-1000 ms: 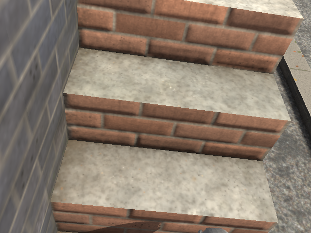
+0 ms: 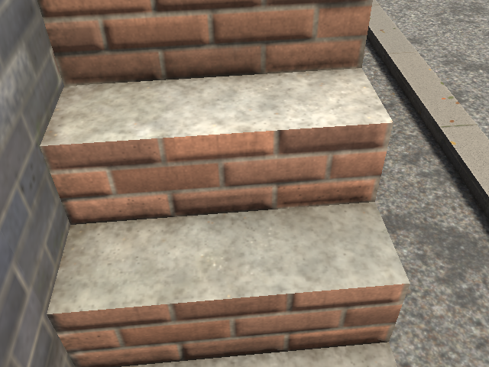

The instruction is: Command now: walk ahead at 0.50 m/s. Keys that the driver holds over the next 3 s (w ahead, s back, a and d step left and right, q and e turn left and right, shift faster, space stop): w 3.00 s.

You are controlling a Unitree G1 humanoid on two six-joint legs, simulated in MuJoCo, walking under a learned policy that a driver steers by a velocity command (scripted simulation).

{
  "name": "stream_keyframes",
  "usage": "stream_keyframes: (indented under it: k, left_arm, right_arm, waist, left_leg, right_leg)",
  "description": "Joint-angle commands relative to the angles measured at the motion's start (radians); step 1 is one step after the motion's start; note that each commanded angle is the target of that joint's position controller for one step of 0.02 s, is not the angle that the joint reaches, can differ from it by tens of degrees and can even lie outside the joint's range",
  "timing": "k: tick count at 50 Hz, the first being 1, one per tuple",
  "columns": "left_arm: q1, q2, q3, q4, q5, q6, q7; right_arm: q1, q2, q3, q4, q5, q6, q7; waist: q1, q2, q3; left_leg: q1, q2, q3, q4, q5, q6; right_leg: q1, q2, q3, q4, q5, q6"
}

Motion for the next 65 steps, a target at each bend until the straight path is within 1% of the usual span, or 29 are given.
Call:
stream_keyframes:
  k: [1, 3, 5, 6, 7, 8, 9, 10, 13, 17, 19, 21, 22, 23, 24, 26, 28, 31, 37, 41, 44, 47, 49, 50, 54, 57, 61, 62, 65]
  left_arm:
    - [0.046, -0.014, -0.019, 0.010, 0.031, 0.000, -0.008]
    - [-0.027, -0.049, -0.024, 0.051, 0.001, 0.011, -0.023]
    - [-0.105, -0.037, -0.046, 0.007, 0.035, 0.008, -0.035]
    - [-0.153, 0.029, -0.051, -0.001, 0.072, -0.013, -0.042]
    - [0.028, 0.219, 0.019, 0.065, 0.088, -0.024, -0.063]
    - [0.121, 0.318, 0.055, 0.060, 0.073, -0.032, -0.063]
    - [-0.024, 0.438, 0.098, 0.040, 0.019, -0.054, -0.033]
    - [0.044, 0.197, 0.044, -0.002, 0.043, -0.039, 0.003]
    - [0.263, 0.108, 0.017, 0.040, 0.073, -0.077, 0.025]
    - [0.083, 0.090, 0.014, 0.058, 0.052, -0.065, 0.008]
    - [0.039, 0.157, 0.044, 0.111, -0.002, -0.018, 0.004]
    - [0.025, 0.283, 0.072, 0.137, -0.009, -0.023, -0.009]
    - [0.192, 0.214, 0.073, 0.160, -0.048, -0.027, -0.023]
    - [0.228, 0.221, 0.070, 0.192, -0.037, -0.047, -0.050]
    - [0.255, 0.111, 0.050, 0.215, -0.021, -0.039, -0.073]
    - [-0.049, 0.042, 0.058, 0.091, -0.060, -0.043, -0.088]
    - [-0.050, -0.040, 0.035, 0.040, -0.037, -0.014, -0.086]
    - [0.035, -0.029, 0.022, 0.045, 0.012, -0.006, -0.060]
    - [0.075, 0.026, 0.012, -0.022, 0.019, 0.005, -0.019]
    - [-0.085, -0.043, -0.014, -0.021, 0.034, 0.019, -0.040]
    - [-0.197, -0.068, -0.029, -0.041, 0.033, 0.042, -0.066]
    - [0.142, 0.171, 0.041, 0.104, 0.045, 0.018, -0.085]
    - [0.011, 0.320, 0.084, 0.062, 0.035, 0.004, -0.070]
    - [-0.143, 0.226, 0.039, 0.004, 0.053, 0.020, -0.022]
    - [0.160, 0.108, 0.011, 0.030, 0.045, -0.037, 0.021]
    - [0.072, 0.129, 0.011, 0.086, 0.072, -0.022, 0.011]
    - [0.065, 0.271, 0.063, 0.155, 0.023, -0.010, -0.007]
    - [0.237, 0.209, 0.066, 0.195, -0.003, -0.010, -0.010]
    - [0.214, 0.157, 0.055, 0.219, -0.006, -0.043, -0.063]
  right_arm:
    - [-0.132, -0.015, 0.017, -0.186, 0.043, 0.009, -0.042]
    - [0.030, -0.036, 0.000, -0.215, 0.050, 0.025, -0.054]
    - [0.065, 0.054, 0.014, -0.250, 0.039, 0.009, -0.025]
    - [0.161, 0.096, 0.014, -0.227, 0.034, -0.013, -0.016]
    - [0.253, 0.053, 0.009, -0.193, 0.035, -0.057, -0.001]
    - [0.232, 0.009, 0.032, -0.240, 0.046, -0.070, -0.004]
    - [0.070, 0.037, 0.075, -0.322, 0.083, -0.050, -0.023]
    - [-0.195, 0.000, 0.045, -0.213, 0.102, -0.046, -0.035]
    - [-0.333, 0.070, 0.059, -0.182, 0.048, -0.050, 0.008]
    - [-0.327, 0.115, 0.092, -0.248, 0.024, -0.061, 0.014]
    - [-0.200, 0.101, 0.107, -0.255, -0.017, -0.035, 0.000]
    - [0.158, -0.023, 0.035, -0.138, -0.053, -0.037, 0.002]
    - [0.146, -0.060, 0.009, -0.084, -0.050, -0.039, 0.008]
    - [0.322, -0.162, -0.034, -0.016, -0.068, -0.011, 0.006]
    - [0.276, -0.246, -0.065, 0.013, -0.054, 0.019, 0.010]
    - [0.093, -0.201, -0.056, -0.036, -0.067, 0.046, 0.011]
    - [-0.056, -0.041, -0.014, -0.016, -0.027, 0.021, 0.018]
    - [-0.117, -0.030, -0.002, -0.040, -0.012, -0.004, -0.001]
    - [-0.195, -0.072, 0.006, -0.148, 0.004, -0.013, -0.025]
    - [-0.075, -0.039, 0.014, -0.241, 0.033, 0.017, -0.078]
    - [-0.003, -0.009, 0.007, -0.310, -0.004, 0.010, -0.058]
    - [0.099, 0.074, 0.039, -0.252, 0.047, -0.072, -0.034]
    - [-0.039, 0.045, 0.058, -0.259, 0.086, -0.062, -0.048]
    - [-0.237, 0.067, 0.057, -0.279, 0.105, -0.034, -0.060]
    - [-0.264, 0.097, 0.084, -0.243, 0.053, -0.086, 0.012]
    - [-0.192, 0.137, 0.112, -0.256, 0.023, -0.082, 0.030]
    - [0.025, 0.014, 0.063, -0.173, -0.039, -0.065, 0.002]
    - [0.013, -0.023, 0.039, -0.130, -0.047, -0.062, 0.009]
    - [0.279, -0.149, -0.040, 0.038, -0.064, 0.009, 0.000]
  waist:
    - [-0.013, 0.069, 0.156]
    - [-0.132, -0.082, 0.168]
    - [-0.167, -0.229, 0.126]
    - [-0.219, -0.231, 0.002]
    - [-0.200, -0.201, -0.158]
    - [-0.182, -0.155, -0.215]
    - [-0.175, -0.337, -0.120]
    - [0.048, -0.101, 0.049]
    - [0.140, -0.044, 0.120]
    - [0.017, -0.182, 0.198]
    - [-0.100, -0.183, 0.124]
    - [-0.259, -0.239, -0.098]
    - [-0.159, -0.141, -0.169]
    - [-0.211, -0.023, -0.250]
    - [-0.116, 0.266, -0.298]
    - [-0.102, 0.174, -0.206]
    - [0.013, 0.103, 0.039]
    - [0.043, 0.122, 0.110]
    - [0.062, 0.140, 0.070]
    - [-0.058, -0.019, 0.125]
    - [-0.136, -0.085, 0.071]
    - [-0.051, -0.325, -0.148]
    - [-0.042, -0.237, -0.038]
    - [-0.034, -0.206, 0.149]
    - [0.104, -0.020, 0.046]
    - [-0.049, -0.104, 0.027]
    - [-0.181, -0.258, -0.109]
    - [-0.089, -0.207, -0.158]
    - [-0.165, 0.102, -0.282]
  left_leg:
    - [-0.289, 0.072, -0.024, -0.127, -0.189, 0.039]
    - [-0.158, 0.023, -0.023, 0.159, -0.186, 0.011]
    - [-0.260, -0.144, 0.019, 0.845, -0.234, -0.069]
    - [-0.409, -0.208, -0.101, 1.260, -0.249, -0.088]
    - [-0.545, -0.192, -0.086, 1.477, -0.254, -0.133]
    - [-0.713, -0.045, -0.203, 1.505, -0.234, -0.143]
    - [-0.777, 0.131, -0.240, 1.205, -0.118, -0.162]
    - [-1.027, 0.012, -0.244, 1.357, 0.018, -0.180]
    - [-1.135, -0.008, -0.228, 1.324, 0.147, -0.168]
    - [-0.614, 0.082, -0.008, 0.842, 0.181, -0.125]
    - [0.004, 0.025, 0.113, 0.480, -0.152, -0.021]
    - [0.323, -0.117, 0.166, 0.296, -0.047, 0.001]
    - [0.494, -0.116, 0.048, 0.147, 0.048, 0.039]
    - [0.607, -0.023, -0.211, -0.052, -0.042, 0.071]
    - [0.597, 0.058, -0.478, -0.332, -0.256, 0.147]
    - [0.267, 0.154, -0.629, -0.614, -0.518, 0.181]
    - [-0.078, 0.084, -0.296, -0.404, -0.418, 0.067]
    - [-0.199, 0.080, -0.219, -0.397, -0.363, 0.068]
    - [-0.261, 0.105, -0.284, -0.394, -0.284, 0.070]
    - [-0.101, 0.053, -0.133, -0.147, -0.168, 0.002]
    - [-0.006, -0.033, -0.173, 0.097, -0.249, -0.026]
    - [-0.556, -0.132, 0.018, 1.102, -0.406, -0.145]
    - [-0.724, 0.004, -0.084, 1.194, -0.215, -0.169]
    - [-0.888, -0.013, -0.139, 1.264, -0.099, -0.166]
    - [-0.994, -0.033, -0.143, 1.171, 0.118, -0.133]
    - [-0.650, 0.041, -0.001, 1.026, 0.058, -0.109]
    - [0.223, -0.124, 0.199, 0.374, -0.171, -0.025]
    - [0.356, -0.139, 0.150, 0.256, -0.080, 0.002]
    - [0.594, -0.032, -0.236, -0.172, -0.056, 0.050]
  right_leg:
    - [0.280, -0.060, -0.063, -0.782, 0.017, -0.044]
    - [0.292, -0.070, -0.114, -1.085, 0.214, -0.070]
    - [0.327, -0.197, 0.009, -1.131, 0.469, -0.057]
    - [0.463, -0.248, 0.059, -0.898, 1.005, 0.039]
    - [0.671, -0.392, 0.102, -0.563, 1.458, -0.014]
    - [0.791, -0.538, 0.202, -0.615, 0.875, -0.145]
    - [0.760, -0.673, 0.404, -0.923, -0.019, -0.215]
    - [0.836, -0.508, 0.390, -0.857, -0.305, -0.180]
    - [0.888, -0.463, 0.422, -0.865, -0.237, -0.117]
    - [0.282, -0.322, 0.165, -1.124, -0.212, -0.117]
    - [0.062, -0.297, 0.000, -1.189, 0.612, -0.104]
    - [0.298, -0.329, -0.005, -0.885, 1.893, -0.103]
    - [0.234, -0.249, 0.045, -0.748, 1.847, -0.081]
    - [0.200, -0.230, 0.058, -0.585, 1.532, -0.087]
    - [0.130, -0.062, 0.029, -0.319, 0.431, -0.053]
    - [0.082, 0.073, 0.103, 0.362, -0.095, 0.030]
    - [0.015, 0.045, 0.060, 0.363, -0.193, -0.011]
    - [0.041, 0.061, 0.039, 0.328, -0.089, -0.020]
    - [0.132, -0.044, 0.112, -0.044, -0.120, -0.049]
    - [0.216, -0.079, -0.031, -0.898, 0.282, -0.097]
    - [0.247, -0.094, -0.028, -1.083, 0.307, -0.048]
    - [0.670, -0.342, 0.122, -0.639, 1.240, -0.073]
    - [0.595, -0.579, 0.374, -0.953, -0.080, -0.259]
    - [0.580, -0.453, 0.332, -0.992, -0.234, -0.173]
    - [0.782, -0.351, 0.310, -0.866, -0.163, -0.049]
    - [0.481, -0.355, 0.221, -1.041, 0.248, -0.102]
    - [0.316, -0.313, 0.046, -0.905, 2.075, -0.137]
    - [0.316, -0.251, 0.077, -0.774, 2.220, -0.109]
    - [0.220, -0.157, 0.046, -0.489, 0.973, -0.129]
